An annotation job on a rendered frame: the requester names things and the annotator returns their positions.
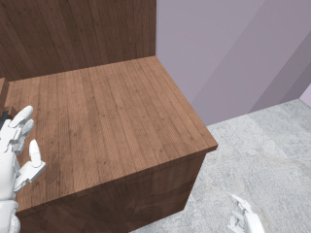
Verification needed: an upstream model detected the left robot forearm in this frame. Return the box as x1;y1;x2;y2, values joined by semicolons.
0;200;20;233

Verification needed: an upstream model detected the robot left hand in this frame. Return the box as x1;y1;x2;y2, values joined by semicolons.
0;105;46;201

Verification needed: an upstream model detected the robot right hand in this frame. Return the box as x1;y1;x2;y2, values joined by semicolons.
227;194;265;233

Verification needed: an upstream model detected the counter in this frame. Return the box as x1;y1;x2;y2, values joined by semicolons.
0;0;219;233

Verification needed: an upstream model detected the tap lever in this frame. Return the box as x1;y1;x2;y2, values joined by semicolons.
0;111;10;131

